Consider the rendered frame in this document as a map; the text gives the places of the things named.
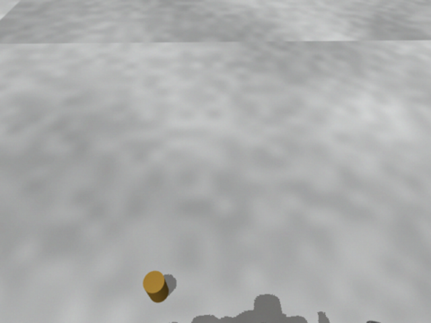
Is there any can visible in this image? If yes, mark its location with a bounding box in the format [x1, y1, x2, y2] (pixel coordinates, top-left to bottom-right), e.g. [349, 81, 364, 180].
[143, 271, 168, 303]

